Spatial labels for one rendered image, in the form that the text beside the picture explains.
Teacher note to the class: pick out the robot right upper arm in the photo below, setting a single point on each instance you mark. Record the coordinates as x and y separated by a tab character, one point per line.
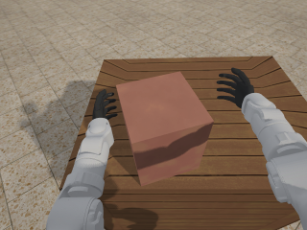
288	179

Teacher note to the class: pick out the right robot forearm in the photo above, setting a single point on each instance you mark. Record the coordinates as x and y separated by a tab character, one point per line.
272	130

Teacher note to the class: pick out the robot left hand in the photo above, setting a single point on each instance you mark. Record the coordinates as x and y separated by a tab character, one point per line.
99	110

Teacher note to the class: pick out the robot right hand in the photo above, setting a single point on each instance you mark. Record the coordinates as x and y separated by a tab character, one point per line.
241	85

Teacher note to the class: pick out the left robot forearm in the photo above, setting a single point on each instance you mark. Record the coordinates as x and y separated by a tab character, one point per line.
87	176

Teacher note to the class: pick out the robot left upper arm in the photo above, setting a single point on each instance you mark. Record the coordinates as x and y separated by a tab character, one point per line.
77	213

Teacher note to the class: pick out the pedestal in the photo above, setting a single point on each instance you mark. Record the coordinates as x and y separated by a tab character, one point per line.
230	190

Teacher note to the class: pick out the carton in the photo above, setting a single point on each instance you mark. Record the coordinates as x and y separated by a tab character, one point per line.
167	125

